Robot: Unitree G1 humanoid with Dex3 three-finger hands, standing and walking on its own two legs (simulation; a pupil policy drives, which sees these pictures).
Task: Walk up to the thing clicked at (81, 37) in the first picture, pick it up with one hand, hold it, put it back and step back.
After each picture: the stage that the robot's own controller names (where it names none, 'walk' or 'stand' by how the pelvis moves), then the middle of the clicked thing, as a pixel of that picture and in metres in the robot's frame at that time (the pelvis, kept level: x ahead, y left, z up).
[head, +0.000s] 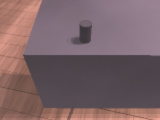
stand; (85, 32) +0.75 +0.00 -0.06
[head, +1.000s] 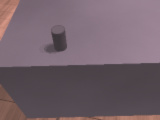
walk; (59, 38) +0.64 +0.14 -0.03
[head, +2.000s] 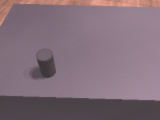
stand; (46, 63) +0.48 +0.17 -0.03
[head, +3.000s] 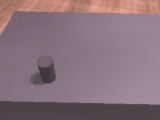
stand; (47, 70) +0.48 +0.17 -0.06
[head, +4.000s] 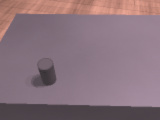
stand; (47, 72) +0.47 +0.18 -0.06
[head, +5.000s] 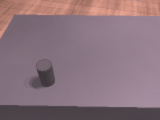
stand; (46, 73) +0.47 +0.18 -0.06
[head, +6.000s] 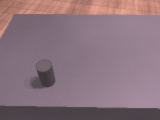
stand; (46, 73) +0.46 +0.18 -0.06
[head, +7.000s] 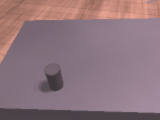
rise first; (54, 77) +0.45 +0.17 -0.06
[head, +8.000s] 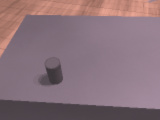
go down; (54, 71) +0.48 +0.17 -0.06
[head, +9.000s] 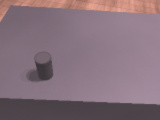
go down; (44, 66) +0.48 +0.16 -0.04
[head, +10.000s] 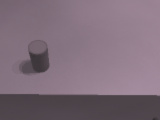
go down; (39, 57) +0.47 +0.15 +0.00
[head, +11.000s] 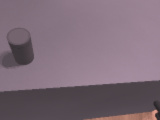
close in; (21, 47) +0.47 +0.16 +0.02
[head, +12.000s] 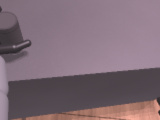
close; (9, 34) +0.50 +0.17 +0.05
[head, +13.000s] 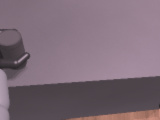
lift; (13, 50) +0.45 +0.18 +0.04
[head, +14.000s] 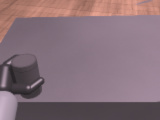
lift; (27, 76) +0.32 +0.17 +0.14
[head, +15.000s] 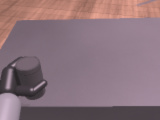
hold; (31, 78) +0.32 +0.17 +0.12
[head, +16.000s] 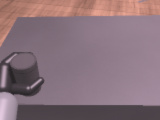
hold; (27, 75) +0.32 +0.18 +0.13
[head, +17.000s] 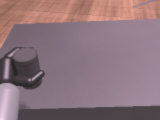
crouch; (28, 69) +0.35 +0.17 +0.14
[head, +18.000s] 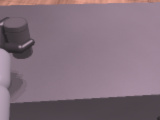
lower; (19, 38) +0.46 +0.19 +0.14
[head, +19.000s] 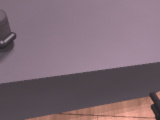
lower; out of the picture +0.52 +0.18 +0.05
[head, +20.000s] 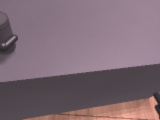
lower; (0, 34) +0.51 +0.18 +0.05
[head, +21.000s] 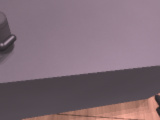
lower; out of the picture +0.51 +0.19 +0.05
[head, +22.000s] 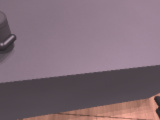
lower; out of the picture +0.51 +0.19 +0.05
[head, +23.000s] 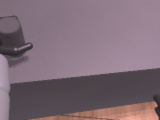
open; (12, 38) +0.49 +0.16 +0.04
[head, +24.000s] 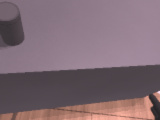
rise; (10, 25) +0.51 +0.16 +0.05
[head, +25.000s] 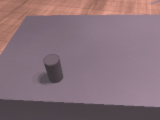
sink last; (53, 68) +0.48 +0.17 -0.01
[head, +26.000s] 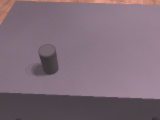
stand; (49, 60) +0.48 +0.16 +0.00
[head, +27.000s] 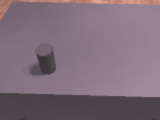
stand; (46, 59) +0.48 +0.17 +0.01
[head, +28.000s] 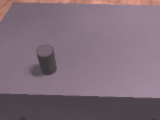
stand; (47, 60) +0.48 +0.16 +0.00
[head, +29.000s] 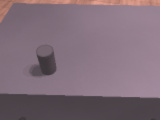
stand; (47, 60) +0.48 +0.16 +0.01
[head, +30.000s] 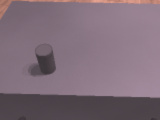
stand; (46, 59) +0.48 +0.17 +0.01
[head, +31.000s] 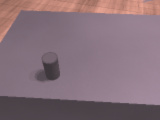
stand; (51, 66) +0.49 +0.16 -0.04
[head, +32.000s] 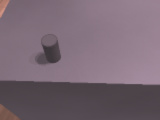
walk; (51, 49) +0.52 +0.15 -0.04
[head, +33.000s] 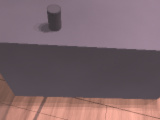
walk; (54, 18) +0.71 +0.16 -0.05
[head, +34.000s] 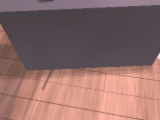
walk; out of the picture +1.03 +0.25 -0.03
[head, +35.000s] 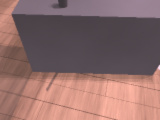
stand; out of the picture +1.09 +0.17 -0.05
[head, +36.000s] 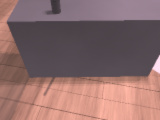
stand; (55, 4) +1.11 +0.20 -0.06
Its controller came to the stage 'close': yes
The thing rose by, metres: 0.20
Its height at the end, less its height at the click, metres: +0.00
